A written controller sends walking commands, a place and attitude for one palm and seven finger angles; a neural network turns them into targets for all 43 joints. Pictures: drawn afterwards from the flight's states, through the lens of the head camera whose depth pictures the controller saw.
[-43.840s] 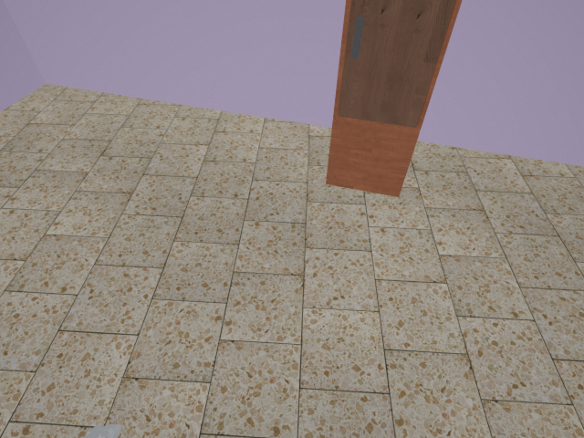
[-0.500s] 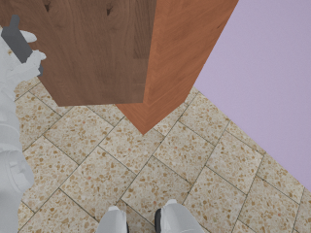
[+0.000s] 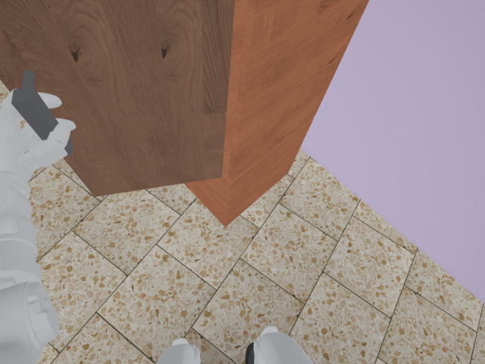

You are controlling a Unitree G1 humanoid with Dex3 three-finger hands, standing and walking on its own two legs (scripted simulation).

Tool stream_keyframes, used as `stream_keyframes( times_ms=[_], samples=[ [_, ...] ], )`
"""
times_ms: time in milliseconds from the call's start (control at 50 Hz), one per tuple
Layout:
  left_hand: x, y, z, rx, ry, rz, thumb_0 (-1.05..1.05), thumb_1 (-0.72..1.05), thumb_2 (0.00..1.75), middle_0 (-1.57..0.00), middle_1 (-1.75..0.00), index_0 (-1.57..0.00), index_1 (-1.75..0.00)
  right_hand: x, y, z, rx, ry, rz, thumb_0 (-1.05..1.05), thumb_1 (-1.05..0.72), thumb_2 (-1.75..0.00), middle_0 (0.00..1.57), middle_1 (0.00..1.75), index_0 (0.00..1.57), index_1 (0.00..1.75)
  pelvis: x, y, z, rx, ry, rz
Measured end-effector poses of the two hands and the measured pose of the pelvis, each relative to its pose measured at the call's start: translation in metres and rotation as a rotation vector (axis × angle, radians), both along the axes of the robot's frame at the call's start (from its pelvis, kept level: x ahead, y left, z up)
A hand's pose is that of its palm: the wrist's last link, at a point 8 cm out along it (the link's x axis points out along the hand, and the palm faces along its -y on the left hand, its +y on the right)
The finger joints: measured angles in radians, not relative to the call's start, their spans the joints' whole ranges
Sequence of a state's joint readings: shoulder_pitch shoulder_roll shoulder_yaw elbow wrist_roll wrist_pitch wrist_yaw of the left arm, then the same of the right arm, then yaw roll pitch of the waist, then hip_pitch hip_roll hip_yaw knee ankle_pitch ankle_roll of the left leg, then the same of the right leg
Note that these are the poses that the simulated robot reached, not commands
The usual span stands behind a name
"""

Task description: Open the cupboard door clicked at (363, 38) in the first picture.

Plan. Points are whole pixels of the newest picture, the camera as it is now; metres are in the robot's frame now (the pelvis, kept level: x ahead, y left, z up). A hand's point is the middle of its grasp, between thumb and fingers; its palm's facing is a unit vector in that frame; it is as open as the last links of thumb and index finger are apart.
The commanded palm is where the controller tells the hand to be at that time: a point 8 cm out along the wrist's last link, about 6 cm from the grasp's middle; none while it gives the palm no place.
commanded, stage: pull the door open along its arc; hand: left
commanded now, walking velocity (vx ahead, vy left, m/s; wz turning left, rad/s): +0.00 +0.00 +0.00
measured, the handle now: (47, 115) +0.51 +0.29 +0.06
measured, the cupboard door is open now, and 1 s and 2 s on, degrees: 59 100 100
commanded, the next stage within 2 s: open thumb and fingers to let go in 0.78 s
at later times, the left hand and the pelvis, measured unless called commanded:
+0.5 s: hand (110, 214) +0.33 +0.17 +0.06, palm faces +0.45 -0.89 +0.06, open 6.5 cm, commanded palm +0.27 +0.23 +0.06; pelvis +0.00 -0.02 +0.01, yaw +2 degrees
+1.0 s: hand (151, 238) +0.30 +0.11 +0.06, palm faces +0.52 -0.86 -0.01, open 6.7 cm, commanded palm +0.25 +0.15 +0.06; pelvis +0.00 -0.05 +0.01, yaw +5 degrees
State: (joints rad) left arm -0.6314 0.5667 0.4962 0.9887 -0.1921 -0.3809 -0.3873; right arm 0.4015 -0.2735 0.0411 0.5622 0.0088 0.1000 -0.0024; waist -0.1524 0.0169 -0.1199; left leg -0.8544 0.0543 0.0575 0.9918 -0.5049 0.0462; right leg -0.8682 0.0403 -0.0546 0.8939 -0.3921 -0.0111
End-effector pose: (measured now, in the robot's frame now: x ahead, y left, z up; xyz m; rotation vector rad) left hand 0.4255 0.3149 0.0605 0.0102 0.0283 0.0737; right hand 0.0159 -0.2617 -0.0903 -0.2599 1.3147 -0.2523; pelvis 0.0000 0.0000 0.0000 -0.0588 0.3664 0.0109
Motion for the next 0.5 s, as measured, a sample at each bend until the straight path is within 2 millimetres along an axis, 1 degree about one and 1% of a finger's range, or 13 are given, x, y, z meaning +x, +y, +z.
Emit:
stream_keyframes(
  times_ms=[80,160,280,340,420,500],
  samples=[
    [-0.02,-0.006,0.0,0.001,-0.007,-0.028,0.01,0.67,0.71,-0.31,-1.32,-0.32,-1.34,0.022,0.001,0.004,0.016,-0.071,0.008,0.01,-0.9,-0.9,0.2,0.3,0.2,0.3,0.005,0.0,0.004,0.006,-0.016,-0.007],
    [-0.044,-0.017,-0.001,-0.012,-0.016,-0.032,0.0,0.66,0.7,-0.31,-1.32,-0.32,-1.33,0.051,0.003,0.008,0.033,-0.166,0.035,0.01,-0.9,-0.9,0.2,0.3,0.2,0.3,0.008,0.001,0.007,0.012,-0.032,-0.012],
    [-0.083,-0.046,-0.003,-0.06,-0.039,0.122,0.01,0.65,0.71,-0.3,-1.32,-0.33,-1.28,0.101,0.013,0.01,0.088,-0.316,0.11,0.01,-0.9,-0.9,0.2,0.3,0.2,0.3,0.009,0.0,0.008,0.026,-0.051,-0.007],
    [-0.101,-0.063,-0.003,-0.07,-0.046,0.205,0.01,0.65,0.72,-0.3,-1.32,-0.33,-1.26,0.122,0.02,0.009,0.118,-0.368,0.151,0.01,-0.9,-0.9,0.2,0.3,0.2,0.3,0.007,-0.003,0.008,0.034,-0.064,-0.003],
    [-0.122,-0.087,-0.003,-0.069,-0.049,0.308,0.01,0.64,0.72,-0.3,-1.31,-0.33,-1.26,0.141,0.028,0.008,0.151,-0.407,0.203,0.01,-0.9,-0.9,0.2,0.3,0.2,0.3,0.005,-0.009,0.006,0.043,-0.085,0.009],
    [-0.137,-0.108,-0.002,-0.056,-0.047,0.4,0.01,0.64,0.73,-0.3,-1.3,-0.33,-1.26,0.15,0.032,0.005,0.169,-0.415,0.244,0.01,-0.9,-0.9,0.2,0.3,0.2,0.3,0.002,-0.018,0.005,0.051,-0.106,0.025]
  ],
)
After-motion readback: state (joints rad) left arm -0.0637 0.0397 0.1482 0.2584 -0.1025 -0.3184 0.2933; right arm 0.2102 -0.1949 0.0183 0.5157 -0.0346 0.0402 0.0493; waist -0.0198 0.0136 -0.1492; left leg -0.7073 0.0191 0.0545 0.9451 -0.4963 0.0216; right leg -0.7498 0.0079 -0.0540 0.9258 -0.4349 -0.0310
